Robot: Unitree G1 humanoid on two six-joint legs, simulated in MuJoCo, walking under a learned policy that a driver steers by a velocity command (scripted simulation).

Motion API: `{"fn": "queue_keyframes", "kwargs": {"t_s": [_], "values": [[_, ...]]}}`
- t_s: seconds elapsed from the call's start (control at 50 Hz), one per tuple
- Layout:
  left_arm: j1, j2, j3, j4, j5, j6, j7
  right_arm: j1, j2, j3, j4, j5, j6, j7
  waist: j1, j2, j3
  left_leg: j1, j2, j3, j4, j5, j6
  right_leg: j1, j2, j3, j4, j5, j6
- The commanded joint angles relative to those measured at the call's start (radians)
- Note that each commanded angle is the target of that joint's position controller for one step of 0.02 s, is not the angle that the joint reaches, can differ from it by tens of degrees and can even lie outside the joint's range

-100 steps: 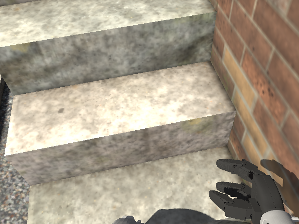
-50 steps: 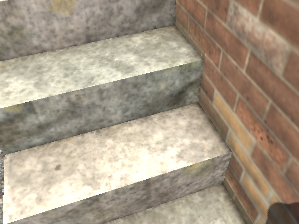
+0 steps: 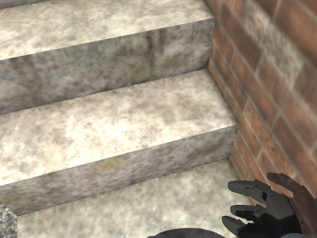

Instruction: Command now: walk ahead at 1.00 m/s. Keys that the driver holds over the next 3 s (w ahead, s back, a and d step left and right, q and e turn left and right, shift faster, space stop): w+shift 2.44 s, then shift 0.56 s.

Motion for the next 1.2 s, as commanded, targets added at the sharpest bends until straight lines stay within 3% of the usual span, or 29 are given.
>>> {"fn": "queue_keyframes", "kwargs": {"t_s": [0.02, 0.06, 0.16, 0.18, 0.22, 0.26, 0.32, 0.34, 0.36, 0.44, 0.46, 0.48, 0.52, 0.56, 0.76, 0.8, 0.82, 0.84, 0.86, 0.88, 0.9, 0.92, 0.96, 1.02, 1.04, 1.06, 1.08, 1.18, 1.2], "values": [[-0.419, 0.152, 0.034, -0.285, 0.100, -0.034, -0.028, 0.362, -0.412, -0.173, 0.098, 0.000, -0.013, -0.052, -0.367, 0.388, -0.271, 0.805, 0.202, -0.977, -0.992, -0.305, 0.125, -0.705, 0.266, 0.182, 1.285, -0.199, -0.146], [-0.478, -0.185, -0.012, -0.434, 0.137, -0.054, -0.035, 0.362, -0.265, -0.143, 0.154, -0.034, -0.018, -0.023, -0.158, 0.080, -0.191, 0.629, 0.245, -0.995, -1.022, -0.388, 0.054, -0.982, 0.292, 0.521, 1.738, -0.102, -0.114], [-0.272, -0.149, -0.028, -0.377, 0.072, 0.010, -0.010, 0.188, -0.074, -0.084, 0.333, -0.001, -0.082, 0.005, 0.113, 0.048, 0.105, 0.239, 0.172, -0.361, -1.008, 0.182, -0.002, -0.964, 0.291, 0.348, 1.728, -0.023, -0.033], [-0.348, 0.001, -0.027, -0.384, -0.034, 0.015, 0.023, 0.160, 0.001, -0.054, 0.337, 0.024, -0.095, 0.050, 0.044, 0.177, 0.066, 0.326, 0.184, -0.237, -0.953, 0.337, 0.007, -0.928, 0.365, 0.281, 1.710, 0.012, 0.008], [-0.500, -0.078, -0.048, -0.440, -0.037, 0.033, 0.069, 0.222, -0.064, -0.058, 0.390, 0.030, -0.108, 0.062, -0.022, 0.151, 0.062, 0.400, 0.208, -0.213, -1.024, 0.478, 0.059, -0.985, 0.378, 0.199, 1.746, -0.083, 0.008], [-0.511, -0.163, -0.042, -0.434, 0.043, 0.031, 0.029, 0.476, -0.236, -0.117, 0.452, 0.015, -0.140, -0.015, -0.041, -0.007, 0.139, 0.621, 0.217, -0.324, -1.204, 0.517, 0.088, -1.190, 0.311, 0.177, 1.769, -0.249, -0.066], [-0.620, -0.177, -0.057, -0.487, 0.051, 0.025, 0.004, 0.618, -0.197, -0.130, 0.499, 0.028, -0.151, -0.028, -0.086, 0.039, 0.105, 0.885, 0.215, -0.225, -1.292, 0.685, 0.052, -1.274, 0.255, 0.154, 1.628, -0.428, -0.133], [-0.699, -0.167, -0.059, -0.509, 0.043, 0.018, -0.019, 0.669, -0.162, -0.132, 0.530, 0.031, -0.142, -0.035, -0.105, 0.019, 0.111, 0.929, 0.179, -0.146, -1.316, 0.812, 0.008, -1.277, 0.240, 0.080, 1.554, -0.486, -0.141], [-0.897, -0.182, -0.094, -0.616, -0.096, -0.009, -0.011, 0.610, -0.074, -0.094, 0.576, 0.032, -0.101, -0.010, -0.077, 0.170, 0.040, 0.970, 0.150, -0.039, -1.265, 1.070, 0.040, -1.227, 0.203, -0.002, 1.419, -0.493, -0.109], [-0.155, 0.011, 0.007, -0.344, -0.001, 0.038, -0.011, 0.404, -0.385, -0.180, 0.363, 0.094, -0.167, -0.049, 0.164, 0.205, -0.473, 0.853, 0.221, -0.086, -0.768, 2.233, 0.043, -0.049, 0.315, 0.058, 0.646, -0.540, -0.102], [0.001, 0.180, 0.066, -0.296, 0.071, 0.048, 0.007, 0.347, -0.330, -0.179, 0.293, 0.118, -0.171, -0.008, 0.216, -0.051, -0.581, 0.654, 0.082, -0.115, -0.331, 2.052, 0.009, 0.083, 0.122, 0.538, 0.427, -0.790, -0.245], [0.009, 0.230, 0.092, -0.292, 0.082, 0.068, 0.029, 0.288, -0.261, -0.180, 0.263, 0.068, -0.165, 0.031, 0.214, -0.234, -0.570, 0.467, -0.175, -0.181, 0.089, 0.904, -0.020, 0.128, 0.014, 0.954, 0.029, -0.813, -0.351], [-0.210, 0.167, 0.092, -0.217, 0.057, 0.048, 0.012, 0.230, 0.007, -0.113, 0.140, -0.069, -0.130, 0.037, 0.007, 0.069, -0.314, 0.072, -0.199, -0.338, 0.640, 0.707, -0.047, -0.042, -0.046, 1.081, -0.069, -0.953, -0.259], [-0.205, 0.084, 0.063, -0.149, 0.038, 0.007, 0.002, 0.199, 0.053, -0.068, 0.065, -0.083, -0.096, 0.021, -0.051, 0.139, -0.093, -0.113, -0.173, -0.329, 0.747, 0.620, -0.049, -0.155, -0.018, 0.757, 0.010, -0.504, -0.202], [-0.105, 0.165, 0.029, -0.043, 0.033, -0.055, 0.025, -0.067, 0.005, 0.005, -0.144, 0.018, 0.024, 0.002, -0.107, -0.117, -0.030, -0.024, 0.079, -0.025, 0.291, 0.281, 0.027, -0.293, 0.039, 0.050, -0.469, -0.171, -0.124], [-0.064, 0.326, 0.041, -0.082, -0.073, 0.009, 0.050, -0.164, -0.087, -0.036, -0.192, 0.153, -0.039, 0.005, -0.117, -0.020, -0.208, 0.458, -0.022, 0.068, 0.091, 0.227, -0.023, -0.197, 0.038, -0.028, -0.351, 1.161, -0.105], [-0.016, 0.433, 0.085, -0.077, -0.097, 0.028, 0.085, 0.002, -0.116, -0.059, -0.152, 0.163, -0.043, -0.004, -0.181, -0.173, -0.309, 0.455, -0.079, 0.057, -0.004, 0.079, -0.041, 0.050, -0.031, -0.010, -0.187, 1.720, -0.090], [-0.142, 0.282, 0.065, -0.145, 0.001, -0.032, 0.023, 0.347, -0.078, -0.039, 0.001, 0.022, 0.003, 0.008, -0.188, -0.275, -0.396, 0.538, -0.070, -0.009, -0.036, 0.042, 0.038, 0.080, -0.097, 0.004, 0.010, 1.380, -0.107], [-0.173, 0.256, 0.062, -0.150, -0.013, -0.049, -0.029, 0.425, -0.129, -0.067, 0.022, -0.020, 0.021, -0.001, -0.245, -0.242, -0.472, 0.601, -0.126, -0.029, -0.225, -0.060, 0.061, 0.129, -0.087, 0.019, 0.244, 1.474, -0.150], [-0.234, 0.187, 0.059, -0.180, 0.016, -0.059, -0.050, 0.450, -0.189, -0.096, 0.053, -0.051, 0.017, -0.005, -0.266, -0.109, -0.428, 0.612, -0.102, -0.177, -0.474, -0.111, 0.103, 0.032, -0.049, 0.054, 0.542, 1.236, -0.139], [-0.326, 0.094, 0.041, -0.279, 0.057, -0.066, -0.092, 0.455, -0.330, -0.142, 0.117, -0.084, 0.031, -0.022, -0.233, 0.306, -0.338, 0.686, 0.106, -0.724, -0.816, -0.411, 0.211, -0.481, 0.200, 0.100, 0.918, 0.185, -0.123], [-0.442, -0.019, 0.035, -0.345, 0.136, -0.065, -0.088, 0.446, -0.274, -0.156, 0.116, -0.041, 0.016, -0.028, -0.264, 0.204, -0.254, 0.686, 0.148, -1.013, -1.054, -0.499, 0.177, -0.771, 0.332, 0.424, 1.438, -0.176, -0.116], [-0.356, -0.158, -0.016, -0.404, 0.154, -0.062, -0.062, 0.276, -0.227, -0.138, 0.173, -0.018, -0.033, -0.006, -0.062, 0.132, -0.061, 0.577, 0.186, -0.898, -1.042, -0.222, 0.096, -1.005, 0.335, 0.449, 1.823, -0.110, -0.104], [-0.220, -0.130, -0.025, -0.348, 0.096, -0.016, -0.023, 0.241, -0.077, -0.101, 0.301, -0.002, -0.082, -0.001, 0.077, 0.091, 0.075, 0.376, 0.139, -0.474, -0.981, 0.158, 0.039, -0.974, 0.304, 0.380, 1.783, -0.142, -0.056], [-0.325, -0.021, -0.039, -0.382, -0.007, -0.029, 0.003, 0.217, 0.046, -0.065, 0.329, 0.016, -0.093, 0.043, 0.002, 0.196, 0.046, 0.504, 0.167, -0.393, -0.930, 0.441, 0.052, -0.998, 0.375, 0.324, 1.901, -0.113, -0.001], [-0.408, -0.025, -0.038, -0.409, -0.020, -0.022, 0.030, 0.244, -0.009, -0.074, 0.357, 0.031, -0.097, 0.069, -0.010, 0.179, 0.072, 0.475, 0.166, -0.304, -0.950, 0.496, 0.047, -1.021, 0.380, 0.287, 1.785, -0.127, 0.015], [-0.416, -0.107, -0.034, -0.417, 0.067, -0.008, 0.013, 0.300, -0.117, -0.100, 0.350, 0.033, -0.117, 0.020, 0.053, -0.010, 0.169, 0.265, 0.107, -0.288, -1.083, 0.391, 0.009, -0.905, 0.285, 0.298, 1.471, -0.175, -0.026], [-0.582, -0.173, -0.053, -0.480, 0.052, 0.018, 0.002, 0.575, -0.200, -0.150, 0.484, 0.037, -0.154, -0.017, -0.044, 0.068, 0.094, 0.801, 0.177, -0.227, -1.264, 0.719, 0.038, -1.240, 0.275, 0.185, 1.691, -0.486, -0.148], [-0.865, -0.173, -0.091, -0.599, -0.074, -0.012, 0.016, 0.619, -0.087, -0.112, 0.552, 0.048, -0.111, 0.008, -0.119, 0.182, 0.046, 0.935, 0.173, -0.153, -1.245, 0.917, 0.078, -1.321, 0.270, 0.077, 1.654, -0.546, -0.093]]}}
Next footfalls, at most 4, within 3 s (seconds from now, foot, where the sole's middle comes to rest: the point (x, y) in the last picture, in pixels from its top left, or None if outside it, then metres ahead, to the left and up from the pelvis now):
0.44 right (194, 211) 0.43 -0.06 -0.43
0.86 left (84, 126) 0.61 0.27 -0.24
1.30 right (141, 9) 0.90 0.10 -0.04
1.74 left None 1.07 0.43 0.15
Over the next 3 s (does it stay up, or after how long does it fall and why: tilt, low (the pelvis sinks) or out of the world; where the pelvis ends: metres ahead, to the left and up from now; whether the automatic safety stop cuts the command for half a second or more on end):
stays up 1.56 0.48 1.32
